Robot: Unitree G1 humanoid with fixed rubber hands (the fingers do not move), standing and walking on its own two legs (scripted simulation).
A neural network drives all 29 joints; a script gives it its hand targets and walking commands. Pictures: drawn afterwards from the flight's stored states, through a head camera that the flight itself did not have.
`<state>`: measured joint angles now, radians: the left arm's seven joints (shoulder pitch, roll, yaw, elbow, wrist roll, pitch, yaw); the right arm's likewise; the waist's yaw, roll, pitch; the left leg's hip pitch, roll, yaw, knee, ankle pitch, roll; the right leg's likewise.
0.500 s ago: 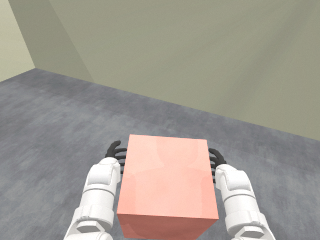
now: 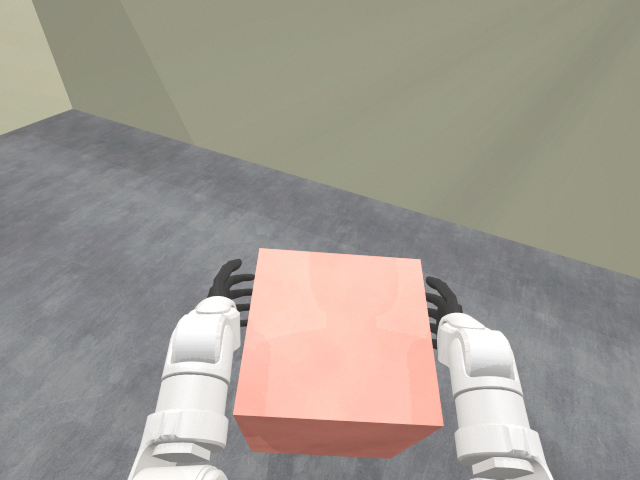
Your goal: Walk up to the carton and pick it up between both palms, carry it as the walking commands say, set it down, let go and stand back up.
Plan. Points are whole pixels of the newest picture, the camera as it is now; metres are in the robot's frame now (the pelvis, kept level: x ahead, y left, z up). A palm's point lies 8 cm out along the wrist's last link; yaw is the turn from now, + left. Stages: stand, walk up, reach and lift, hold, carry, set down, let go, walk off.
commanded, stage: carry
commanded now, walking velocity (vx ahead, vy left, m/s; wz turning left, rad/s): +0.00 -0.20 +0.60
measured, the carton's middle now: (330, 362) +0.28 +0.00 +0.00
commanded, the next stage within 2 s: none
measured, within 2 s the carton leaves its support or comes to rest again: neither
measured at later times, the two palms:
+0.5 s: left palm (155, 351) +0.25 +0.21 +0.07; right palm (394, 307) +0.31 -0.08 +0.09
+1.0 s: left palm (142, 421) +0.17 +0.20 +0.07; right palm (374, 307) +0.32 -0.06 +0.08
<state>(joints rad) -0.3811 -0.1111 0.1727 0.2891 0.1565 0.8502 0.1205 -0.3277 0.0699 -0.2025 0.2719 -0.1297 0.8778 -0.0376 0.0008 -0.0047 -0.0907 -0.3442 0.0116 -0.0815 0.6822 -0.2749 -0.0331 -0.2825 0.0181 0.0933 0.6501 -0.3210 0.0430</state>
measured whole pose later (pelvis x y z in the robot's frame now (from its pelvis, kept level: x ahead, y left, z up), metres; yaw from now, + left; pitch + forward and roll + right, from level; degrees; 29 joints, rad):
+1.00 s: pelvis +0.01 -0.08 -0.01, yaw +32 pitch +3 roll -3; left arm -0.23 -0.13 0.11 -0.27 0.14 1.19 0.11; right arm -0.21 0.14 -0.17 -0.27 -0.08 1.23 -0.08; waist 0.00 -0.02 -0.06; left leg -0.49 -0.02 -0.05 0.78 -0.34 0.03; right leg -0.38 -0.01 -0.20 0.78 -0.44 -0.02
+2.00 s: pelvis +0.10 -0.23 +0.00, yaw +61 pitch +3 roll +1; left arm -0.24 -0.15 0.09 -0.30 0.14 1.21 0.12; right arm -0.17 0.13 -0.17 -0.34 -0.08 1.24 -0.08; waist 0.01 0.00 -0.05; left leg -0.56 -0.03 -0.06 1.02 -0.46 -0.04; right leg -0.37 -0.02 -0.09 0.71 -0.39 -0.03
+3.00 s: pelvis +0.11 -0.29 +0.00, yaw +68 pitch +1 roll +0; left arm -0.21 -0.14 0.10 -0.28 0.14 1.21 0.11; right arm -0.18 0.14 -0.16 -0.31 -0.08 1.25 -0.09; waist 0.01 0.01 -0.09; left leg -0.47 -0.01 -0.03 0.68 -0.23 0.00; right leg -0.38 -0.03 -0.17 0.71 -0.36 -0.06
